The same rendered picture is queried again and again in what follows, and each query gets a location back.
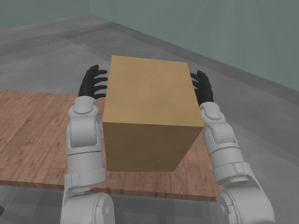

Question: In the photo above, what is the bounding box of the table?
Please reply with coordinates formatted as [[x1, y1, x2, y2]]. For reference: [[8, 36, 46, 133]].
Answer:
[[0, 90, 239, 216]]

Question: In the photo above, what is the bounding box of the robot left upper arm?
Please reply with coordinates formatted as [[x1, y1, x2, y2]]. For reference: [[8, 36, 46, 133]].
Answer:
[[61, 192, 115, 224]]

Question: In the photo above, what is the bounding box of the robot left forearm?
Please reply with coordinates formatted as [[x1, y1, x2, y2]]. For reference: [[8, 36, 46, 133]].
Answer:
[[60, 95, 107, 224]]

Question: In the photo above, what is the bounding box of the right robot hand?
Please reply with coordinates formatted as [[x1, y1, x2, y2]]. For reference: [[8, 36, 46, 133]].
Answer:
[[190, 70, 214, 106]]

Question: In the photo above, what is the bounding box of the robot right upper arm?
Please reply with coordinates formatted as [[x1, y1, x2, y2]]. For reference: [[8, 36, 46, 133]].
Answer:
[[216, 186, 288, 224]]

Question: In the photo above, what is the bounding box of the carton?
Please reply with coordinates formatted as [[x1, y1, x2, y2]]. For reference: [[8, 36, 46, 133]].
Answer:
[[102, 55, 205, 173]]

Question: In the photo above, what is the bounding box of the robot right forearm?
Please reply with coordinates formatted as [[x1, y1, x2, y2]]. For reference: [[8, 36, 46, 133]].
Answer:
[[199, 102, 275, 219]]

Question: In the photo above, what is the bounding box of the left robot hand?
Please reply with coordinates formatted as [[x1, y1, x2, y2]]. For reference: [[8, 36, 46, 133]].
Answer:
[[78, 64, 108, 100]]

